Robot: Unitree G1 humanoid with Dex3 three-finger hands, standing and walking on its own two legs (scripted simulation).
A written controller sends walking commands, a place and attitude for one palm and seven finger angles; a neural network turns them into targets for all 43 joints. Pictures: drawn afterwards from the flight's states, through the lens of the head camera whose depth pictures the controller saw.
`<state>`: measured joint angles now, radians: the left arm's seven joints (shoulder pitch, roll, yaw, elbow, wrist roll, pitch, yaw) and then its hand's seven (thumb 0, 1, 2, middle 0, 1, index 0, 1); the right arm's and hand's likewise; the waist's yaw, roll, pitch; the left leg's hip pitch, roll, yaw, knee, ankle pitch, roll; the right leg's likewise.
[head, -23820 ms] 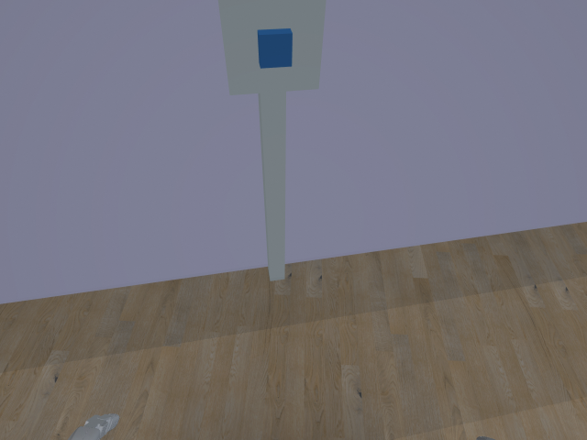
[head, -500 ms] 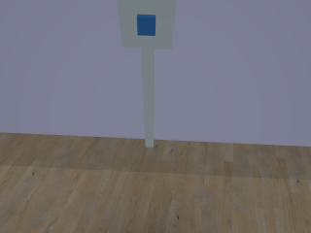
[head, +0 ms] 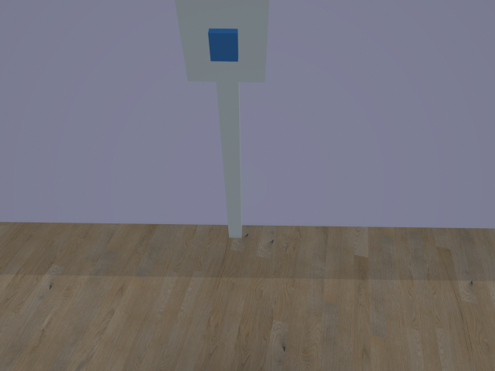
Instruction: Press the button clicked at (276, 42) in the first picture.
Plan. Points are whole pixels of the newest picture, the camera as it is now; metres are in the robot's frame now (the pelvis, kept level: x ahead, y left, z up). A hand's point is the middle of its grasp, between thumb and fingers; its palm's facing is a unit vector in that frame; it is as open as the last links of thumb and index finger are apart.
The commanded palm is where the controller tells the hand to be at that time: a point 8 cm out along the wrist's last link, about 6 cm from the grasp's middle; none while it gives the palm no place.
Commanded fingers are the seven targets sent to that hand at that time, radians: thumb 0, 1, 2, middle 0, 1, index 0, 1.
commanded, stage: stand and wait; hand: left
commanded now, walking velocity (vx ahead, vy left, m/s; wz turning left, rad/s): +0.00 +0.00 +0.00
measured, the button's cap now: (224, 44) +0.75 +0.09 +0.16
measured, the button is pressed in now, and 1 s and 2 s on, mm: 0 0 0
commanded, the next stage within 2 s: none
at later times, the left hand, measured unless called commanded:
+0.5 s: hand out of the picture +0.03 +0.18 -0.17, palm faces +0.01 -0.97 -0.23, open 7.4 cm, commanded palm none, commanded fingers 0.00 0.90 0.90 -0.20 -0.30 -0.20 -0.30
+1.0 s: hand out of the picture +0.09 +0.20 -0.16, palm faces +0.00 -0.95 -0.30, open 7.4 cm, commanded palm none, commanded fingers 0.00 0.90 0.90 -0.20 -0.30 -0.20 -0.30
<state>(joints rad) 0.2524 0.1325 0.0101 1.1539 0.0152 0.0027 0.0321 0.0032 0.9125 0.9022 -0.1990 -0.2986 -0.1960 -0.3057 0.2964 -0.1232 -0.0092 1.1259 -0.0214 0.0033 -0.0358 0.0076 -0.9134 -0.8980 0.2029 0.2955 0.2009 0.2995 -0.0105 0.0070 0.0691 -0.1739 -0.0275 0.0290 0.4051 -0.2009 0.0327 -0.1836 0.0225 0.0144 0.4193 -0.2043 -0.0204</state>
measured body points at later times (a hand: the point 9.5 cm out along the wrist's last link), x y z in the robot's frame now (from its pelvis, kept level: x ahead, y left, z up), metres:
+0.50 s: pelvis +0.01 -0.01 +0.00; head +0.03 -0.02 +0.45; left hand +0.03 +0.23 -0.15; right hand +0.02 -0.25 -0.16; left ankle +0.01 +0.10 -0.74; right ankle +0.02 -0.11 -0.74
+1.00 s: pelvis +0.02 -0.03 +0.00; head +0.04 -0.04 +0.45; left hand +0.09 +0.24 -0.14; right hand +0.06 -0.30 -0.15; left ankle +0.01 +0.10 -0.74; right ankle +0.02 -0.11 -0.74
